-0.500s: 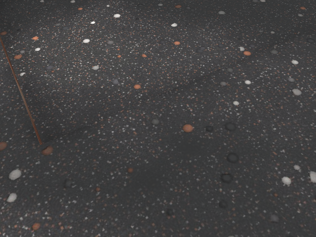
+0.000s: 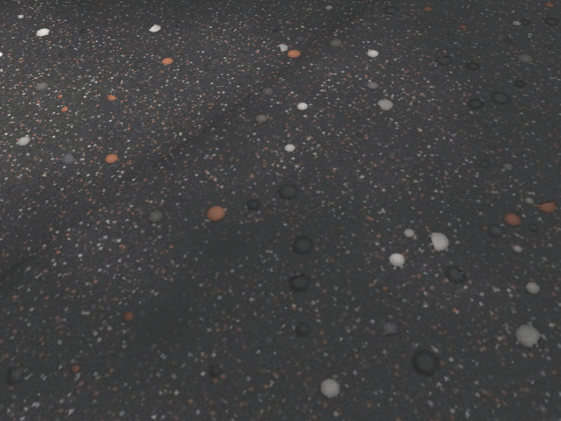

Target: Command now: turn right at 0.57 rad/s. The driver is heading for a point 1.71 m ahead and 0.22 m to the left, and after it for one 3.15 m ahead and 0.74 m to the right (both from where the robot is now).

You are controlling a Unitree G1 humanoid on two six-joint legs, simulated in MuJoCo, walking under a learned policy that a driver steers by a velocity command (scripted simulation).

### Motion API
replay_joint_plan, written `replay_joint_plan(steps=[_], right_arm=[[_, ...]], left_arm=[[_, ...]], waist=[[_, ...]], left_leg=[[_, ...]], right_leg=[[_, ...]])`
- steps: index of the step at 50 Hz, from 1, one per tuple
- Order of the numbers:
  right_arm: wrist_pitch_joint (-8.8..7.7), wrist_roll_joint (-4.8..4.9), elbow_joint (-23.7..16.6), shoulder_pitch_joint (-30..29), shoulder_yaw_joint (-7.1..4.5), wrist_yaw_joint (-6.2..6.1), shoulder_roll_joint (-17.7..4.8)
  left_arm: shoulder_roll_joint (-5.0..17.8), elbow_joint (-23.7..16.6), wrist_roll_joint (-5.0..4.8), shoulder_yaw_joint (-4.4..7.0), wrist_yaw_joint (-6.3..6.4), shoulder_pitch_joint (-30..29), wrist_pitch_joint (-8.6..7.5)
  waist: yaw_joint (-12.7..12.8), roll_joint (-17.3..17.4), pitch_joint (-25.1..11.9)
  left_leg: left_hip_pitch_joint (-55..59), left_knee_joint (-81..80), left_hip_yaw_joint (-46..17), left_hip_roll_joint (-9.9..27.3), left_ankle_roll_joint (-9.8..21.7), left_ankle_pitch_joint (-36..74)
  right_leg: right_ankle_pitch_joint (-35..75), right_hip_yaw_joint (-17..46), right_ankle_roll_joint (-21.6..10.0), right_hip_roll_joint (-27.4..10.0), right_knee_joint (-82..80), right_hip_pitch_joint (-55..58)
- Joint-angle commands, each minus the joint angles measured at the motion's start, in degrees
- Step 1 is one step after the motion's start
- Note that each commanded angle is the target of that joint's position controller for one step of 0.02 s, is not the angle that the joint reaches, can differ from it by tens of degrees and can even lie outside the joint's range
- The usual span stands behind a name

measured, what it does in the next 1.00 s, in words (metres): steps on the spot: left foot, then left foot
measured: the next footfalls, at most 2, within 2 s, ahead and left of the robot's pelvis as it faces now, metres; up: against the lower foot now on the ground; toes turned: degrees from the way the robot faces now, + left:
left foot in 0.34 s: +0.07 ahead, +0.14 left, +0.00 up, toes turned -11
left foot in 1.00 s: +0.06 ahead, +0.17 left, +0.00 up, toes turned +8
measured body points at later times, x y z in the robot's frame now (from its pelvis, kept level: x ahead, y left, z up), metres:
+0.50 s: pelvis +0.02 +0.02 +0.00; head +0.03 +0.03 +0.45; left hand +0.20 +0.25 -0.10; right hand +0.12 -0.25 -0.10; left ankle +0.03 +0.15 -0.73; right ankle +0.03 -0.09 -0.73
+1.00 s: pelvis +0.02 +0.06 -0.01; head +0.05 +0.09 +0.44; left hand +0.13 +0.36 -0.12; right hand +0.22 -0.20 -0.08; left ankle +0.02 +0.16 -0.74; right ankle +0.03 -0.09 -0.73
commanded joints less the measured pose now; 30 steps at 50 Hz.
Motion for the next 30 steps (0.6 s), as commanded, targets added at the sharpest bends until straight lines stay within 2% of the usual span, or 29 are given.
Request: replay_joint_plan(steps=[1, 4, 7, 10, 13, 15, 16, 17, 18, 19, 20, 21, 22, 23, 25, 28, 30], right_arm=[[-0.44, -0.4, -3.7, 0.2, -1.69, -0.59, -5.8], [-0.56, 0.06, -3.5, -0.2, -1.01, -0.43, -3.8], [-0.56, 0.21, -3.3, -1.4, -0.46, -0.14, -3.0], [-0.81, 0.49, -3.7, -2.4, -0.27, 0.38, -3.1], [-1.42, 0.82, -3.9, -2.4, -0.24, 0.96, -3.3], [-2.0, 0.85, -3.4, -0.6, -0.04, 1.51, -2.5], [-2.37, 0.52, -2.8, 0.9, 0.2, 1.83, -1.7], [-2.67, -0.37, -3.0, 1.4, 0.15, 1.89, -3.0], [-2.68, -1.32, -3.7, 1.9, -0.37, 1.6, -6.7], [-2.52, -1.78, -2.6, -1.1, -0.08, 1.71, -6.4], [-2.7, -1.3, -3.8, -3.6, 0.92, 1.91, -2.6], [-2.78, -1.07, -3.6, -3.2, 1.1, 1.93, -1.9], [-3.03, -0.93, -3.2, -2.3, 1.38, 2.08, -2.0], [-3.37, -0.68, -2.8, -1.9, 1.57, 2.21, -1.9], [-3.53, -0.29, -2.7, -0.6, 1.57, 2.16, -2.9], [-3.01, 0.69, -3.9, -0.3, 0.81, 1.7, -5.5], [-2.35, 1.11, -4.9, -0.3, 0.37, 1.4, -6.2]], left_arm=[[10.1, -4.2, -0.25, 2.73, 1.23, -2.4, -0.59], [9.9, -3.9, -0.21, 2.74, 1.96, -1.2, -0.4], [9.4, -3.6, -0.08, 2.53, 2.46, -1.0, -0.11], [9.2, -3.3, 0.43, 2.25, 2.09, -0.8, 0.15], [8.8, -2.8, 0.56, 1.73, 1.57, -0.7, 0.42], [7.7, -2.5, 0.22, 1.07, 1.49, -1.8, 0.55], [6.6, -2.3, -0.05, 0.58, 1.52, -2.1, 0.57], [5.4, -1.8, 0.27, 0.15, 1.54, -0.1, 0.25], [4.1, -1.6, 1.39, -0.27, 1.46, 2.5, -0.28], [3.7, -1.7, 0.98, -0.14, 1.31, 3.9, -0.62], [5.6, -1.1, 1.7, 0.12, 1.46, 2.5, -0.69], [6.1, -1.1, 1.59, 0.49, 1.46, 0.4, -0.57], [4.4, -0.6, 1.9, 0.14, 1.5, -0.3, -0.19], [3.7, -0.7, 2.21, 0.0, 1.42, -0.4, 0.13], [3.8, -0.2, 1.72, 0.13, 1.23, 0.0, -0.16], [4.8, -0.1, 1.55, 0.87, 1.82, -0.2, -0.91], [4.7, -0.3, 1.37, 1.24, 2.18, 0.3, -1.2]], waist=[[-1.1, -7.2, -8.6], [-0.6, -8.0, -9.4], [0.4, -9.2, -9.5], [1.5, -10.5, -8.3], [2.0, -10.8, -7.6], [0.4, -10.1, -7.6], [-0.9, -9.4, -7.5], [-0.5, -7.1, -8.1], [1.7, 1.0, -9.5], [5.0, 10.0, -8.0], [3.7, 8.4, -7.2], [2.5, 7.2, -6.7], [2.1, 6.1, -6.3], [1.8, 5.5, -5.0], [1.5, 3.0, -2.9], [0.8, 1.9, -2.9], [0.7, 1.4, -4.1]], left_leg=[[-5.1, 1.7, -3.1, -0.2, -0.6, 6.3], [-4.5, -5.6, -3.5, -1.4, -1.2, 9.1], [-1.9, -13.0, -3.6, -1.0, -1.5, 10.7], [2.6, -18.3, -3.0, -0.9, -1.0, 9.5], [6.2, -23.9, -2.4, -1.0, -0.1, 8.0], [11.1, -32.9, -1.7, -1.3, 1.1, 11.9], [15.8, -41.1, -1.3, -1.3, 2.0, 18.5], [21.1, -43.4, -3.9, 1.9, 3.2, 25.2], [25.0, -43.2, -10.6, 9.9, 6.5, 36.1], [18.7, -43.8, -15.1, 13.1, 12.3, 34.3], [15.7, -45.3, -14.7, 11.9, 12.9, 27.9], [15.9, -45.0, -12.1, 8.9, 10.5, 22.3], [14.2, -44.7, -10.5, 6.8, 8.4, 18.4], [12.2, -44.7, -9.7, 5.7, 7.1, 15.6], [11.4, -43.3, -7.9, 3.7, 5.7, 15.4], [11.8, -41.2, -10.2, 3.7, 7.3, 20.8], [12.1, -39.7, -12.3, 3.9, 8.5, 24.3]], right_leg=[[24.3, 17.6, -10.7, -13.7, -10.9, 9.5], [19.8, 18.0, -10.5, -12.4, -11.3, 10.5], [12.6, 18.8, -10.1, -12.1, -11.3, 10.3], [7.4, 20.4, -10.3, -12.0, -11.4, 7.5], [8.1, 22.9, -10.4, -12.3, -10.3, 7.5], [9.9, 23.1, -9.2, -11.2, -8.6, 7.4], [9.9, 22.2, -7.5, -9.8, -7.7, 6.1], [7.3, 20.8, -4.7, -8.1, -6.5, 3.7], [-0.3, 15.7, -1.5, -3.8, -0.2, 0.5], [-7.5, 8.4, 1.1, 0.1, -0.5, 1.5], [-5.4, 7.7, 2.8, -1.5, -1.4, 5.2], [-2.3, 7.5, 2.8, -1.1, -2.1, 5.7], [0.0, 7.6, 2.8, -1.6, -3.5, 8.3], [1.7, 8.0, 2.6, -2.1, -4.5, 9.8], [2.6, 7.9, 1.3, -2.4, -4.9, 9.3], [4.7, 6.2, 1.3, -2.1, -3.2, 8.3], [6.0, 4.8, 1.6, -1.8, -1.7, 8.3]])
